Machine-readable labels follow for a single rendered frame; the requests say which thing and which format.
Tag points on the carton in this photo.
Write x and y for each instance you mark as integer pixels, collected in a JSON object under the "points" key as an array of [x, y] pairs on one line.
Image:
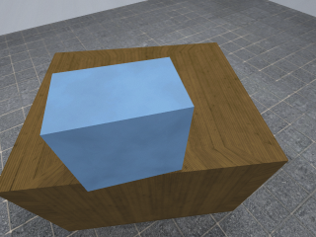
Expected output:
{"points": [[120, 123]]}

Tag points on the pedestal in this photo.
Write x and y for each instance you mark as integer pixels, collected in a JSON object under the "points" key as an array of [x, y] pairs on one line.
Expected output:
{"points": [[230, 150]]}

